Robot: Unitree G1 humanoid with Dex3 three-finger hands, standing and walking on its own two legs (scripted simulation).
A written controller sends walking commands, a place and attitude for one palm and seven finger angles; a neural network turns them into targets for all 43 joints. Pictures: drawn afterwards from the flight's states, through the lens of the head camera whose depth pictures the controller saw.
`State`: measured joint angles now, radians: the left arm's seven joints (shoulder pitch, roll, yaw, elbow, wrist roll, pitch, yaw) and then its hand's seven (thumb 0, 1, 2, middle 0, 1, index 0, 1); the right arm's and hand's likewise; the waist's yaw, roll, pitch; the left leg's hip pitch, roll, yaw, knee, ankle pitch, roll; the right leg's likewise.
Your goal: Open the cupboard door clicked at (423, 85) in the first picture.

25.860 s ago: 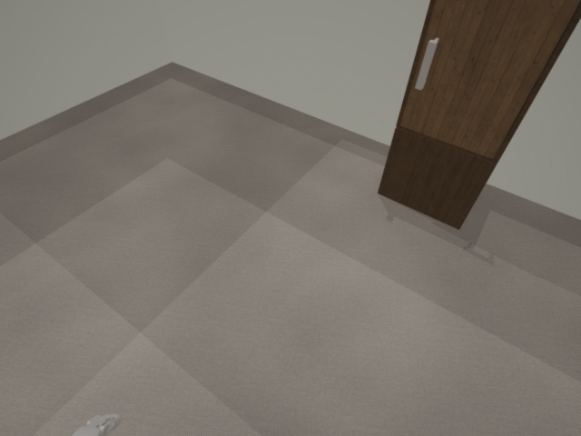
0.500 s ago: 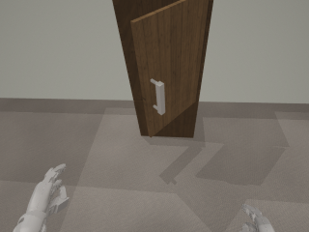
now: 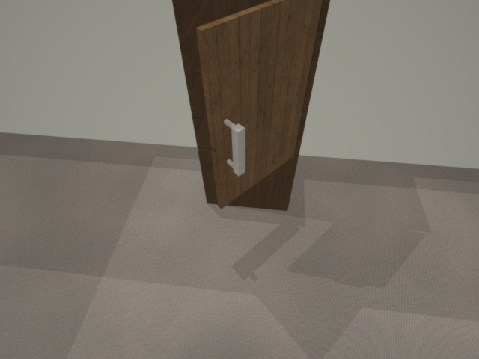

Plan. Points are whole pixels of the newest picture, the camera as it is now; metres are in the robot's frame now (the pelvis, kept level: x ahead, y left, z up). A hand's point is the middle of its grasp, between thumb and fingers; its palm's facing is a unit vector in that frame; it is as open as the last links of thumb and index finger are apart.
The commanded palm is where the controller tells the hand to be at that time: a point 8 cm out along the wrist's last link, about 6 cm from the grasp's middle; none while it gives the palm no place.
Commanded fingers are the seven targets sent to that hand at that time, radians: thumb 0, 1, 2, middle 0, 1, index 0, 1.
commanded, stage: let the arm hang, fingers relaxed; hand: left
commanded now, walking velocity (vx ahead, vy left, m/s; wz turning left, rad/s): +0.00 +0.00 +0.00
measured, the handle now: (233, 147) +0.63 +0.06 -0.07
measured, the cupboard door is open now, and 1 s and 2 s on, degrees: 49 49 49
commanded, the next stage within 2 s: look to check the result in 0.46 s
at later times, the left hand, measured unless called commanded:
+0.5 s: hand out of the picture +0.10 +0.22 -0.15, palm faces -0.02 -0.96 -0.29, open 7.4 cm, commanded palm none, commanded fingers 0.00 0.90 0.90 -0.20 -0.30 -0.20 -0.30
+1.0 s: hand out of the picture +0.09 +0.22 -0.16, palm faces -0.01 -0.95 -0.32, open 7.4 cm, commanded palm none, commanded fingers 0.00 0.90 0.90 -0.20 -0.30 -0.20 -0.30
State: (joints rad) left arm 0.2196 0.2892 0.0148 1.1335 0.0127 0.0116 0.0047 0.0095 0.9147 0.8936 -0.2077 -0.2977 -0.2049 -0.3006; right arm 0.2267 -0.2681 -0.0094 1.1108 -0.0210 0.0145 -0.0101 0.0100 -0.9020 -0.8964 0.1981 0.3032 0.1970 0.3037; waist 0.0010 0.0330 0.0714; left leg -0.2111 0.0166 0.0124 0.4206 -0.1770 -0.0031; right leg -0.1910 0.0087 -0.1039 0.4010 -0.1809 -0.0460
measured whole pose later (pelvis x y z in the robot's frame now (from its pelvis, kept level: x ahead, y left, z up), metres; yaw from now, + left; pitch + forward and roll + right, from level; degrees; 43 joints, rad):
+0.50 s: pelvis +0.02 +0.00 +0.01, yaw -1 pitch -2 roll +0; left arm 0.11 0.26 0.01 1.13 0.01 -0.01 0.01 0.01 0.91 0.89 -0.21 -0.30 -0.20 -0.30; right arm 0.15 -0.29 0.00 1.14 -0.02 -0.01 -0.01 0.01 -0.90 -0.90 0.20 0.30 0.20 0.30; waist -0.01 0.02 0.05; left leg -0.13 0.01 0.02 0.32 -0.16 -0.01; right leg -0.13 0.01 -0.09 0.34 -0.18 -0.04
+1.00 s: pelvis +0.04 -0.01 +0.01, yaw +0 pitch -1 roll +0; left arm 0.15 0.27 0.01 1.15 0.01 -0.01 0.02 0.01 0.91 0.89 -0.21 -0.30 -0.20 -0.30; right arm 0.15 -0.27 0.00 1.14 -0.02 0.00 -0.02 0.01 -0.90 -0.90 0.20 0.30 0.20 0.30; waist 0.00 0.03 0.05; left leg -0.10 0.02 0.02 0.30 -0.18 -0.01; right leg -0.10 0.02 -0.09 0.31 -0.20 -0.05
